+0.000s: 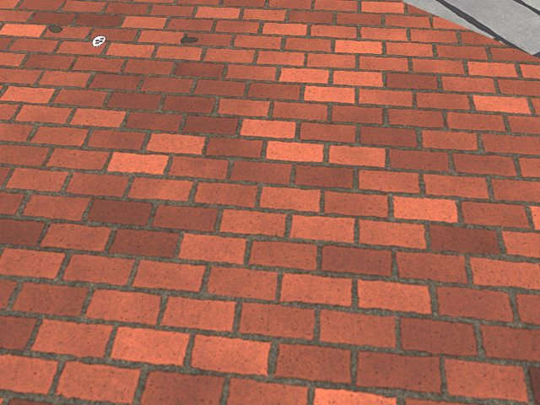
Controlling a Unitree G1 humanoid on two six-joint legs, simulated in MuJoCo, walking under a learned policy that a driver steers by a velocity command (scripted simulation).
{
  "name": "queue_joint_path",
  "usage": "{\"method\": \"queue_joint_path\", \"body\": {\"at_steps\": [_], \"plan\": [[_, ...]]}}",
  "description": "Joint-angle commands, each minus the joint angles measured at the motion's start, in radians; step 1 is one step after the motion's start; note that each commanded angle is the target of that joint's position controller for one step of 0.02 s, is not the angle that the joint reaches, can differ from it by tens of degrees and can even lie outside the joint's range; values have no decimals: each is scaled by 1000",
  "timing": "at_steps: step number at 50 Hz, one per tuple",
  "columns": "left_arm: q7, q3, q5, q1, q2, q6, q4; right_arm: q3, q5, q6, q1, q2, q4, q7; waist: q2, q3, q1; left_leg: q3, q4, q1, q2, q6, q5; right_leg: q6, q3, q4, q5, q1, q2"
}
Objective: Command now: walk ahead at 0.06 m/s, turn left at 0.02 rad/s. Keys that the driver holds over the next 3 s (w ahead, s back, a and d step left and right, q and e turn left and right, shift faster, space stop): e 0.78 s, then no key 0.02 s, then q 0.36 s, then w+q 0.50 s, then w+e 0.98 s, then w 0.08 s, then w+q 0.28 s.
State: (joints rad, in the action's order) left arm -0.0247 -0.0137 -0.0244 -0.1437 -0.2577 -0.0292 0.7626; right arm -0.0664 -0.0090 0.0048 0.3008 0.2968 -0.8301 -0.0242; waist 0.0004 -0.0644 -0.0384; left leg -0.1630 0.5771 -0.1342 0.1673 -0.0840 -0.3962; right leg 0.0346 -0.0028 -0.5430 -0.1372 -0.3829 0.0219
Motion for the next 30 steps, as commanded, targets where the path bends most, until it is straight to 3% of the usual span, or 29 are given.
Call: {"method": "queue_joint_path", "body": {"at_steps": [1, 2, 3, 5, 9, 16, 19, 21, 22, 23, 24, 25, 26, 28, 30], "plan": [[-2, -17, 20, -147, -133, -8, -8, 0, 4, 8, 195, 47, 8, -10, 236, 290, 3, 38, 331, -95, -28, 51, -253, 281, -509, 153, 862, 354, -428], [9, -7, 22, -107, -99, -1, -13, -2, -19, 26, 148, 84, -8, -12, 139, 189, -3, 37, 376, -151, -65, 53, -263, 289, -516, 192, 654, 284, -386], [15, -9, 19, -73, -100, 6, -16, -5, -26, 33, 64, 92, 2, -10, 92, 122, 10, 55, 382, -184, -80, 62, -217, 249, -450, 212, 481, 236, -320], [11, -32, 15, -51, -158, 26, -12, -4, -17, 45, 5, 93, 16, -2, 125, 74, 2, 86, 365, -214, -98, 82, -136, 176, -371, 254, 282, 192, -226], [15, -56, 21, -79, -169, 40, 1, 7, -8, 48, -35, 68, 17, -2, 117, 112, 20, 113, 352, -247, -95, 114, -83, 160, -353, 270, 134, 219, -170], [24, -88, 6, -91, -174, 66, 11, 16, 1, 36, -101, 54, 41, -18, 144, 117, 54, 111, 201, -219, -96, 105, -53, 167, -450, 312, -127, 164, -153], [32, -98, 5, -54, -178, 79, 4, 18, 8, 23, -48, 56, 34, -23, 158, 119, 36, 116, 61, -111, -75, 75, -31, 134, -485, 323, -159, 101, -134], [33, -101, 15, -13, -176, 90, -3, 17, 8, 11, 32, 56, 15, -31, 153, 106, -8, 127, -154, 21, -67, 43, 67, 79, -481, 306, -224, 23, -95], [32, -97, 23, -10, -157, 89, -12, 9, -1, 5, 51, 92, 14, -40, 104, 87, -12, 71, -286, 84, -124, 22, 54, 22, -440, 258, -310, -50, -37], [30, -86, 39, -34, -104, 85, -33, -14, -16, 4, 28, 198, 39, -48, -122, 96, 12, -216, -417, 109, -369, -54, -131, -32, -298, 27, -404, -160, 77], [21, -96, 17, -36, -137, 78, -22, -24, -30, 5, -106, 235, 73, -42, -221, 17, 34, -367, -467, -69, -540, -142, -80, -46, -110, -241, -386, -208, 158], [20, -109, -4, -50, -189, 77, 2, -4, -31, 3, -144, 153, 89, -37, -81, 15, 64, -268, -422, -150, -510, -151, 64, -45, -132, -415, -341, -131, 84], [27, -111, -5, -93, -171, 80, 23, 12, -22, -1, -190, 100, 101, -35, -54, 22, 104, -158, -386, -179, -442, -121, 179, -41, -121, -503, -291, -94, 89], [39, -106, -9, -138, -154, 93, 43, 19, -16, -7, -207, 85, 117, -34, -107, 35, 111, -21, -338, -118, -372, -97, 342, -55, -86, -633, -245, -125, 75], [50, -98, -2, -102, -146, 101, 32, 17, -18, -6, -145, 89, 112, -29, -124, 34, 69, 31, -301, -23, -362, -107, 468, -78, -54, -612, -250, -179, 52]]}}
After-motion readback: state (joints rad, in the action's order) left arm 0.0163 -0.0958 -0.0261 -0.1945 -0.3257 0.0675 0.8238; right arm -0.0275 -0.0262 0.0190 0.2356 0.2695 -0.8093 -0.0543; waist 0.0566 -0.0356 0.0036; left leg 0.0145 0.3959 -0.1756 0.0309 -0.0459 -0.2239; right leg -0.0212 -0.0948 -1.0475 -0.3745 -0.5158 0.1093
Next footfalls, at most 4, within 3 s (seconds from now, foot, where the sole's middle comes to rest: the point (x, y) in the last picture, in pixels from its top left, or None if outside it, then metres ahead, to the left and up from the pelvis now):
0.44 left None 0.06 0.10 -0.76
0.90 right None -0.04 -0.10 -0.76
1.44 left None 0.05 0.10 -0.76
1.90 right None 0.41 -0.08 -0.76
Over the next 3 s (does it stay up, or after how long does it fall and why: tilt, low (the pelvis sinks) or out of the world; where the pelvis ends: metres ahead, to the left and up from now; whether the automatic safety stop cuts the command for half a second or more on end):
stays up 0.79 -0.15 0.00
